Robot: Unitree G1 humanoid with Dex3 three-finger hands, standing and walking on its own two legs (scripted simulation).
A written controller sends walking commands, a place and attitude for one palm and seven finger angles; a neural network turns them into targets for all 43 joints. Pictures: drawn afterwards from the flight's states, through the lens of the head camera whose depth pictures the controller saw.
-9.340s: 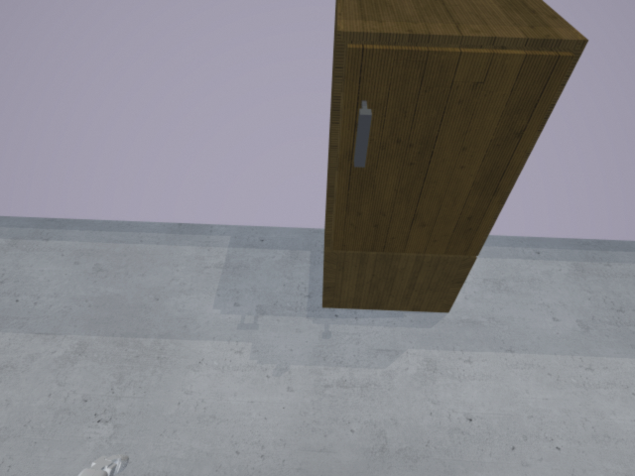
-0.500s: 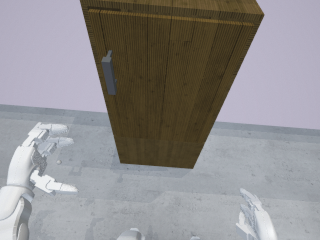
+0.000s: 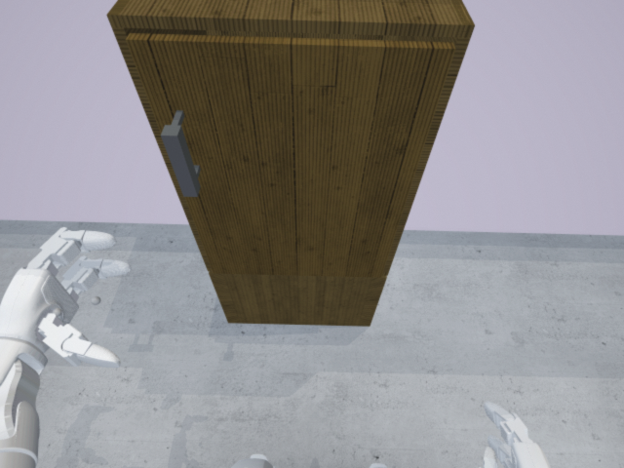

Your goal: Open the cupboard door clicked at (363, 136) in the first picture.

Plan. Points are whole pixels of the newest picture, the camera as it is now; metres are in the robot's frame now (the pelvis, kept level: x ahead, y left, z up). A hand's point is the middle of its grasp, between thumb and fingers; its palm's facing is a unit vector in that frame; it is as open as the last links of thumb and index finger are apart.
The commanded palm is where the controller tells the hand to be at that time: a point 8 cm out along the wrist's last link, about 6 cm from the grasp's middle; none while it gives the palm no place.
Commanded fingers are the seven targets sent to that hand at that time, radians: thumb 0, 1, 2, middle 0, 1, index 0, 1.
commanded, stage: raise the hand with hooked fingers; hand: left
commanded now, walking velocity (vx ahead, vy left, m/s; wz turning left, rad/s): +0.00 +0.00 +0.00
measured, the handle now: (185, 154) +0.56 +0.23 +0.06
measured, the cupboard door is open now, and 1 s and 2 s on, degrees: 0 0 0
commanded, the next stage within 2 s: move the hooked fingers beside the handle in 0.30 s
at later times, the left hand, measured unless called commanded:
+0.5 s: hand (95, 306) +0.28 +0.27 +0.07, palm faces +0.04 -1.00 -0.02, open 14.0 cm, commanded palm +0.27 +0.31 +0.07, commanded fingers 0.00 -0.50 0.30 -0.30 -1.20 -0.30 -1.20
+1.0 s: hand (120, 251) +0.36 +0.27 +0.07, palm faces +0.03 -1.00 -0.03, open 14.0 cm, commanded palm +0.34 +0.32 +0.07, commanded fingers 0.00 -0.50 0.30 -0.30 -1.20 -0.30 -1.20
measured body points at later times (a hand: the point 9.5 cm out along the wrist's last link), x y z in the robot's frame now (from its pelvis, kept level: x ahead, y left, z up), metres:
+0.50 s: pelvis -0.01 -0.01 +0.00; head +0.04 +0.00 +0.45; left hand +0.27 +0.32 +0.07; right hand +0.15 -0.25 -0.08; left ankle +0.01 +0.11 -0.70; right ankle +0.00 -0.12 -0.70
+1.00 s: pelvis -0.01 +0.01 +0.00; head +0.06 +0.01 +0.44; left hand +0.35 +0.32 +0.07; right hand +0.10 -0.26 -0.10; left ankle +0.01 +0.11 -0.70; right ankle +0.00 -0.12 -0.70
